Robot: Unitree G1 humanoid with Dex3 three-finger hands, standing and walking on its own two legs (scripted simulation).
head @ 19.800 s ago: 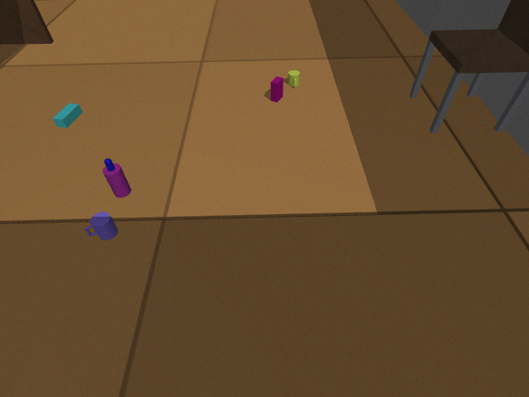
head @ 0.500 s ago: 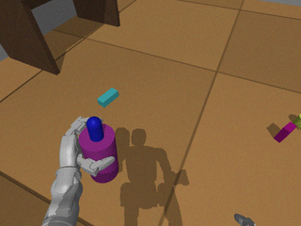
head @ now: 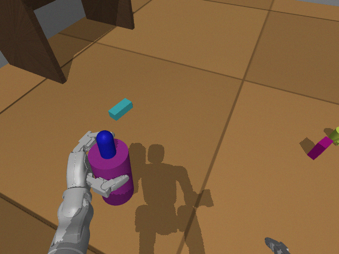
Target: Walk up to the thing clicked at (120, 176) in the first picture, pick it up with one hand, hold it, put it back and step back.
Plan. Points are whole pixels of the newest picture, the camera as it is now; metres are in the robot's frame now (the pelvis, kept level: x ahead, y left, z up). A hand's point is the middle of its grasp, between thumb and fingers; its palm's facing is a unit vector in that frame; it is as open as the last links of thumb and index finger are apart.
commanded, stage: hold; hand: left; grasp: from the side
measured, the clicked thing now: (111, 166) +0.33 +0.16 +0.03
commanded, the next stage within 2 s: crouch in 0.62 s
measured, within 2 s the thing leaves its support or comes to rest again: neither
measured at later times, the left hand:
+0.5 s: hand (105, 165) +0.32 +0.17 +0.05, palm faces +0.13 -0.99 -0.03, open 11.8 cm
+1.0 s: hand (108, 171) +0.32 +0.17 +0.02, palm faces +0.16 -0.99 -0.01, open 11.8 cm
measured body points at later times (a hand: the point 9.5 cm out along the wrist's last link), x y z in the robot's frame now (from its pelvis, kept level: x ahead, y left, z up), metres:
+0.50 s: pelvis -0.01 +0.00 +0.00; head +0.03 +0.01 +0.45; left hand +0.31 +0.22 +0.05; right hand +0.12 -0.24 -0.11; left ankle +0.02 +0.13 -0.70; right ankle +0.01 -0.13 -0.70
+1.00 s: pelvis -0.01 +0.00 -0.01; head +0.04 +0.01 +0.44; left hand +0.31 +0.23 +0.02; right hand +0.12 -0.24 -0.12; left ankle +0.02 +0.13 -0.70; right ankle +0.01 -0.13 -0.70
